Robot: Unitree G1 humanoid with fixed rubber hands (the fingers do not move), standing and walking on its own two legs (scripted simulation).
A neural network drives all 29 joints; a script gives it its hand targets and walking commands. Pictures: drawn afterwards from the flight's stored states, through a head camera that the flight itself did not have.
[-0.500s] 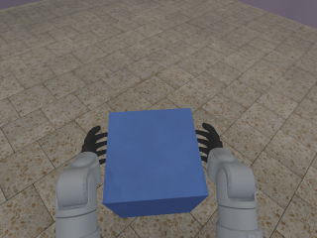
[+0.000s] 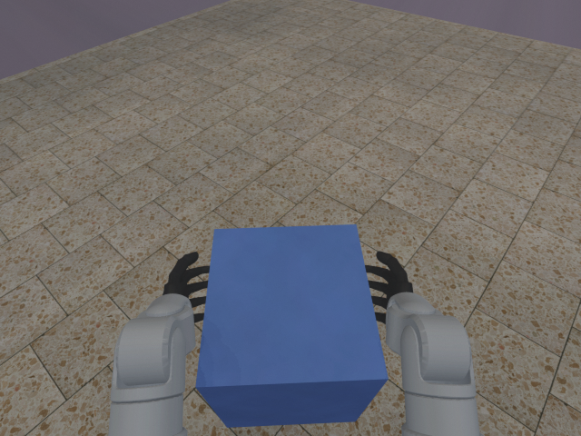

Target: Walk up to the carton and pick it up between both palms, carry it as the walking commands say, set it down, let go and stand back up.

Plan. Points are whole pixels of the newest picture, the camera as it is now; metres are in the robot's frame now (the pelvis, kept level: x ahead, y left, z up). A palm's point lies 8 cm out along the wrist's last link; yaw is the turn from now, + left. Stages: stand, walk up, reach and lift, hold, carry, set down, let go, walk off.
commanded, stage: carry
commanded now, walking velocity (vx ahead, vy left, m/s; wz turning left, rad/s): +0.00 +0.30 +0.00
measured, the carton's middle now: (288, 330) +0.27 -0.01 +0.00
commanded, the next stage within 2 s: none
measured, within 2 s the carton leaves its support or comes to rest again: neither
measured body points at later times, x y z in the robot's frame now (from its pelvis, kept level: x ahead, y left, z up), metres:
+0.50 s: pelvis -0.05 +0.18 +0.00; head -0.02 +0.20 +0.45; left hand +0.24 +0.34 +0.07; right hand +0.25 +0.06 +0.08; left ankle -0.01 +0.25 -0.74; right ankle -0.06 +0.08 -0.67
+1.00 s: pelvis -0.09 +0.34 -0.01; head -0.06 +0.33 +0.44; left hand +0.21 +0.49 +0.07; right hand +0.22 +0.21 +0.07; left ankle -0.09 +0.49 -0.74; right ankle -0.08 +0.13 -0.74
